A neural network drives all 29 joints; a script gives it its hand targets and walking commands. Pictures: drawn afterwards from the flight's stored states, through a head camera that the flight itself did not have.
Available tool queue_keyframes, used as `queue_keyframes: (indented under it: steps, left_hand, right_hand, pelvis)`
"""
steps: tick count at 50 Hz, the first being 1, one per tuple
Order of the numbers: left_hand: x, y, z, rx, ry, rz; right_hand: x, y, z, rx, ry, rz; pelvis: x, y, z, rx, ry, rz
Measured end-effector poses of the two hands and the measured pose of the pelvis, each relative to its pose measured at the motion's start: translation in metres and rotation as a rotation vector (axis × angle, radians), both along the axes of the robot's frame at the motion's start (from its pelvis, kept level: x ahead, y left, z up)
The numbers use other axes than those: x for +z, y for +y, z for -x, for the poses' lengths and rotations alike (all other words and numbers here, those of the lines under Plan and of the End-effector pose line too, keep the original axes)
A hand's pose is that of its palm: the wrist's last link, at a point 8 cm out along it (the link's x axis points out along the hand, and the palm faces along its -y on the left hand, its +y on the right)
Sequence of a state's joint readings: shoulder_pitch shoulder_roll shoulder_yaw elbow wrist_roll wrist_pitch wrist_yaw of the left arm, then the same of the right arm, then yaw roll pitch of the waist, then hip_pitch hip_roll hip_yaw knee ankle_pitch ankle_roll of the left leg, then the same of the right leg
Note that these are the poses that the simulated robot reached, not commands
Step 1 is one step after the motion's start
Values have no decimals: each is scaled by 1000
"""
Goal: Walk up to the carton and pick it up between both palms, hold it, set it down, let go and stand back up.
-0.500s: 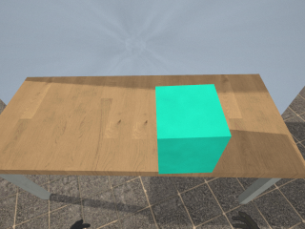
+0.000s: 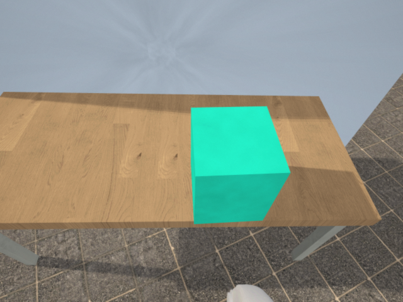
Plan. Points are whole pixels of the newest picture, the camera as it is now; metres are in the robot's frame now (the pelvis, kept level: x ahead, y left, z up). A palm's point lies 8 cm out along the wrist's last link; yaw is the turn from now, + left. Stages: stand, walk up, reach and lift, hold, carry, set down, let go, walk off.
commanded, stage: walk up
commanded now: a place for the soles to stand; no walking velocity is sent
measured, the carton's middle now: (229, 167) +0.45 -0.06 -0.07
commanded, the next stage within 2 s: none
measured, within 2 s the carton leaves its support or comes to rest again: neither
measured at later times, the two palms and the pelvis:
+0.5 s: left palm out of the picture +0.09 +0.19 -0.11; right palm out of the picture +0.12 -0.32 -0.12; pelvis +0.03 -0.07 -0.01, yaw +3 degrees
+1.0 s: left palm out of the picture +0.11 +0.20 -0.10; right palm (354, 291) +0.15 -0.31 -0.10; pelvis +0.04 -0.06 +0.01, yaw +4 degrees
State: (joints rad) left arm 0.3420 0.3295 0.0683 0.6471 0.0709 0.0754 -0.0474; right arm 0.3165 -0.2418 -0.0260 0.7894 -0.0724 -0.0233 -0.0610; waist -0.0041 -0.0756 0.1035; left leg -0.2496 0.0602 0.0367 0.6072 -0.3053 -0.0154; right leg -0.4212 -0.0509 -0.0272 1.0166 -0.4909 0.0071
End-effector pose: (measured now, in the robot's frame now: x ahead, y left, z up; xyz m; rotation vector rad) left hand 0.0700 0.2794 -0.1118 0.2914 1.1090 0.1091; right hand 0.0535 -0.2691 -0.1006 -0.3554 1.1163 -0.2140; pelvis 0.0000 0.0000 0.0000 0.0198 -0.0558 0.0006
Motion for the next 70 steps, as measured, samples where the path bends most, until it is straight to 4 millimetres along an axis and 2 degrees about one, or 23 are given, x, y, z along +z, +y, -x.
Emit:
queue_keyframes:
  steps: [4,7,9,11,16,22,31,36,48,59,70]
  left_hand:
    - [-2,-23,-18,-14,-21,11]
    - [-8,-47,-26,-9,-56,13]
    - [-13,-62,-23,9,-63,7]
    - [-14,-74,-18,40,-61,4]
    - [-4,-89,-13,89,-70,5]
    - [-3,-86,-15,116,-71,22]
    - [7,-90,-24,113,-83,28]
    - [12,-87,-31,106,-94,20]
    - [17,-81,-43,95,-117,19]
    - [13,-79,-37,104,-89,24]
    - [13,-65,-29,114,-82,-22]
  right_hand:
    - [-5,-38,32,-65,72,23]
    - [-21,-65,34,-79,90,7]
    - [-33,-77,25,-72,85,-16]
    - [-38,-80,11,-55,74,-42]
    - [-35,-73,-31,27,16,-85]
    - [-21,-55,-57,77,-38,-125]
    - [-4,-51,-93,107,-80,-139]
    - [-1,-49,-105,114,-99,-145]
    - [-3,-41,-100,100,-76,-161]
    - [-3,-38,-91,80,-51,-162]
    - [-3,-47,-96,87,-77,-141]
  pelvis:
    - [-5,-23,-2,-10,-12,-11]
    - [-17,-43,-7,-3,-18,-2]
    - [-25,-54,-9,11,-33,32]
    - [-26,-61,-12,24,-27,32]
    - [-18,-66,-17,51,-10,37]
    - [-11,-67,-23,60,-1,8]
    - [1,-71,-37,65,21,21]
    - [3,-69,-40,66,22,24]
    - [5,-63,-44,64,20,25]
    - [7,-59,-46,64,23,25]
    - [2,-58,-34,62,12,19]
